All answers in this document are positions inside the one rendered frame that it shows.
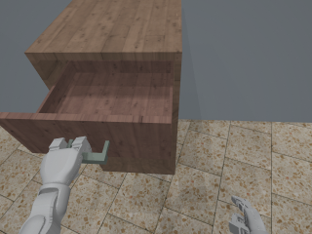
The cabinet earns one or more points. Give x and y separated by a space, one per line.
115 30

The robot left forearm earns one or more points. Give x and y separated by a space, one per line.
47 210

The drawer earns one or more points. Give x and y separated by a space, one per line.
128 102

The handle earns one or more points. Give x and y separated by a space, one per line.
94 157

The left robot hand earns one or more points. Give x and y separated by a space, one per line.
62 164

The right robot hand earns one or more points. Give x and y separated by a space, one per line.
249 222

